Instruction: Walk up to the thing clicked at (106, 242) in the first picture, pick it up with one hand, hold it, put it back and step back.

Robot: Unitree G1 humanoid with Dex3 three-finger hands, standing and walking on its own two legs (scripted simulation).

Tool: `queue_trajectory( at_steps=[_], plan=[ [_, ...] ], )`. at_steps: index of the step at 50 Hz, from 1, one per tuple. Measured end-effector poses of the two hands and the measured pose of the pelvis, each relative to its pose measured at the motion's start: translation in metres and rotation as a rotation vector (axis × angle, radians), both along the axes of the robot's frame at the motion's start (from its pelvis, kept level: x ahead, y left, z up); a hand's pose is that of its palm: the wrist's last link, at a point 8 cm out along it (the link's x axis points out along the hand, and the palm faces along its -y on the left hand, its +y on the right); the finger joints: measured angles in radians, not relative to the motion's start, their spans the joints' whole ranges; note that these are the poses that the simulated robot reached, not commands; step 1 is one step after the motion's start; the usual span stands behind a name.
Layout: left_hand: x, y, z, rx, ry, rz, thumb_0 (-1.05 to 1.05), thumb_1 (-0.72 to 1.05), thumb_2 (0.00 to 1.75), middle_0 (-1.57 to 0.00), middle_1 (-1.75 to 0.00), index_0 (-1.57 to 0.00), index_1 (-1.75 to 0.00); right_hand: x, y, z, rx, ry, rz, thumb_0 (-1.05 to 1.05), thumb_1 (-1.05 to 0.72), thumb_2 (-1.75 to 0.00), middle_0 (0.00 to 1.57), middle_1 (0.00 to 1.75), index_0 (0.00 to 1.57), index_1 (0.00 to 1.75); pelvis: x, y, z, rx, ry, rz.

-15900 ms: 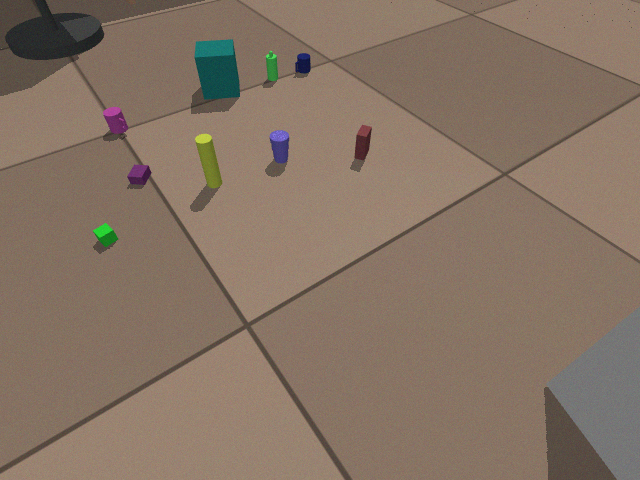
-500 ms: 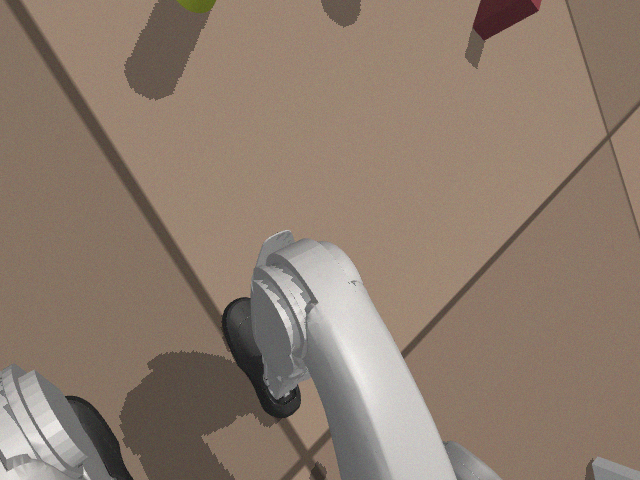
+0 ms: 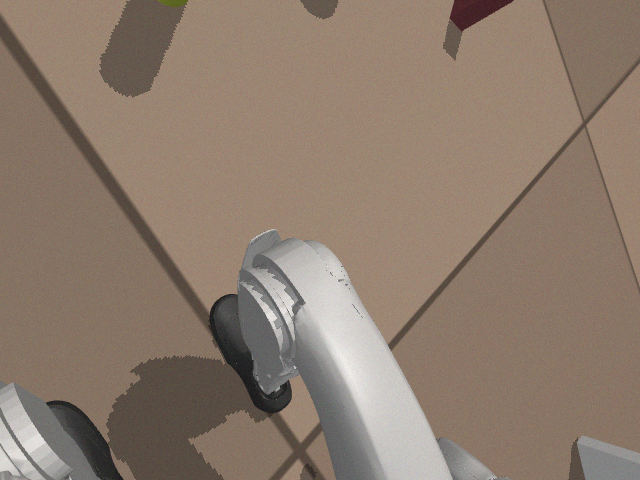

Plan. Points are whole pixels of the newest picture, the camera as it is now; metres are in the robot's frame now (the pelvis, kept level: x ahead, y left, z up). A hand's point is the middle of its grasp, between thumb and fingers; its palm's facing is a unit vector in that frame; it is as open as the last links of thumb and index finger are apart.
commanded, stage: close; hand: left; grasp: from above
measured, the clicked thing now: out of the picture +0.50 +0.34 -0.29
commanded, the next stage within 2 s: settle in 1.56 s
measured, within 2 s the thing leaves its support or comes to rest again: leaves its support in 1.98 s
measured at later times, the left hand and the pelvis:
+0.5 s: hand out of the picture +0.48 +0.33 -0.26, palm faces -0.37 -0.25 -0.89, open 13.4 cm; pelvis +0.00 +0.00 +0.00, yaw +0 degrees
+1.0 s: hand out of the picture +0.47 +0.33 -0.26, palm faces -0.39 -0.25 -0.89, open 10.8 cm; pelvis +0.00 +0.00 +0.00, yaw -1 degrees
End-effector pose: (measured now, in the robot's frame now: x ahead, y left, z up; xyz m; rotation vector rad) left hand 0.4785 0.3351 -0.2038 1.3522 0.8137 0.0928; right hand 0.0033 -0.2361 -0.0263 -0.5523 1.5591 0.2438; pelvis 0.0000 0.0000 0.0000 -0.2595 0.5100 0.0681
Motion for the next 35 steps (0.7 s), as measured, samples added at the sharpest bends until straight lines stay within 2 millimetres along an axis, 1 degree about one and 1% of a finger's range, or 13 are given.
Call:
queue_trajectory(
  at_steps=[6, 16, 27, 35],
  plan=[
    [0.003, 0.000, 0.001, 0.000, -0.011, -0.029, 0.00, -0.54, 1.07, -0.17, -0.97, -0.13, -1.01, 0.003, 0.000, 0.002, -0.004, 0.001, 0.017, 0.00, -0.92, -0.90, 0.20, 0.30, 0.20, 0.30, 0.001, 0.001, 0.001, -0.005, 0.000, 0.001],
    [0.010, -0.002, 0.002, 0.009, -0.025, -0.015, 0.00, -0.48, 1.00, -0.20, -0.91, -0.17, -0.94, 0.004, 0.001, 0.002, -0.001, 0.000, 0.015, 0.00, -0.91, -0.90, 0.20, 0.30, 0.20, 0.30, 0.001, 0.001, 0.002, -0.009, 0.007, -0.003],
    [0.011, -0.004, -0.002, 0.009, -0.011, -0.003, 0.00, -0.39, 0.91, -0.27, -0.84, -0.23, -0.87, -0.002, 0.000, 0.001, 0.004, 0.020, -0.001, 0.00, -0.92, -0.90, 0.20, 0.30, 0.20, 0.30, 0.000, 0.000, 0.002, -0.004, 0.008, -0.005],
    [0.009, -0.004, -0.001, 0.006, -0.012, -0.006, 0.00, -0.30, 0.85, -0.33, -0.78, -0.31, -0.81, -0.002, -0.001, 0.003, 0.000, 0.023, -0.002, 0.00, -0.92, -0.90, 0.20, 0.30, 0.20, 0.30, 0.001, -0.001, 0.004, -0.004, 0.008, -0.006]
  ],
)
